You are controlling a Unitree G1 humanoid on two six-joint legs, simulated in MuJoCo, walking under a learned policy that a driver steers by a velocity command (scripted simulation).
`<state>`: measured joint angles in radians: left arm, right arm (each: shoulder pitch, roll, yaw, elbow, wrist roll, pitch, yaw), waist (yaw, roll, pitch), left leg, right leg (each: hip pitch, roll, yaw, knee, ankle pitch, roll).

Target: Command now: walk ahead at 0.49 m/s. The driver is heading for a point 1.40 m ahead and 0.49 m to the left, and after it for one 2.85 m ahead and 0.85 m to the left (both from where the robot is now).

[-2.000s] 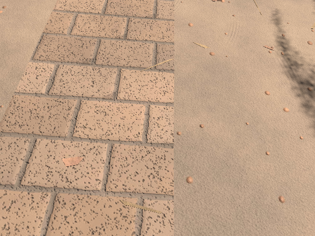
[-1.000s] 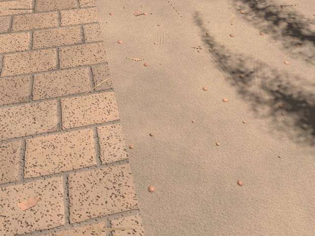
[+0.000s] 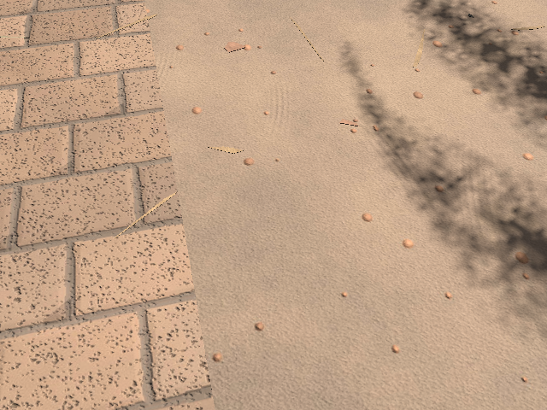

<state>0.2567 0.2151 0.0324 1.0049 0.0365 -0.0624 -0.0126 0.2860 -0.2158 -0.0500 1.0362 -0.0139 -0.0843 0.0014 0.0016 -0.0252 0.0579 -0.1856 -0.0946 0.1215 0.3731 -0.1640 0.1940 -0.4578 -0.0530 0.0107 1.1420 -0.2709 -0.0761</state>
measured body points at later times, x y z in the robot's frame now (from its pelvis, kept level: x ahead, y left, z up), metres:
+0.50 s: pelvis +0.29 -0.06 +0.00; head +0.31 -0.07 +0.45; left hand +0.36 +0.20 -0.13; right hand +0.29 -0.30 -0.16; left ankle +0.19 +0.07 -0.65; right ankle +0.33 -0.12 -0.74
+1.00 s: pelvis +0.54 +0.03 -0.02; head +0.57 +0.04 +0.43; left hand +0.49 +0.28 -0.16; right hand +0.74 -0.18 -0.14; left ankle +0.57 +0.07 -0.74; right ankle +0.46 -0.13 -0.63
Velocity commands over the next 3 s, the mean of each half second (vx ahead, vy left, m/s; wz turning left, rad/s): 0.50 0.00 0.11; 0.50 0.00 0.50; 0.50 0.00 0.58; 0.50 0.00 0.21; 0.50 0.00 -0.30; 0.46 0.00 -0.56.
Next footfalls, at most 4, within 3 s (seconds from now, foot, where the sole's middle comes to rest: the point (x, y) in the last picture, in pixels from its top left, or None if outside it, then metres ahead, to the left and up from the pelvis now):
0.34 right None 0.37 -0.13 -0.78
0.88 left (247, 362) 0.61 0.09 -0.78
1.44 right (239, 242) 0.99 0.13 -0.78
1.92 left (133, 239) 0.99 0.44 -0.78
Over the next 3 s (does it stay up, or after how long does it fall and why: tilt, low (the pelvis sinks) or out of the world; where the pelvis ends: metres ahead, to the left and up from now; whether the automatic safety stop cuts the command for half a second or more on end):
stays up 1.42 0.61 -0.02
